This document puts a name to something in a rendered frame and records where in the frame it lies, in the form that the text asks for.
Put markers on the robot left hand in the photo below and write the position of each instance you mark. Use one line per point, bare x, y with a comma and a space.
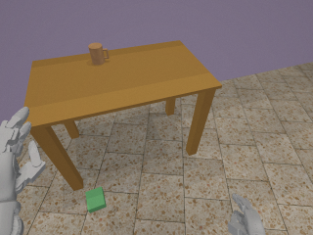
12, 134

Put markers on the sponge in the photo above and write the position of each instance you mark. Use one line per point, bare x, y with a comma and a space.
95, 199

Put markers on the robot right hand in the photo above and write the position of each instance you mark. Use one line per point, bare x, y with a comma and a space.
248, 223

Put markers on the left robot forearm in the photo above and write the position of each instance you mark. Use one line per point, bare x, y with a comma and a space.
10, 222

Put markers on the table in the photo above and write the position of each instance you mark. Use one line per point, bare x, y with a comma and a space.
66, 89

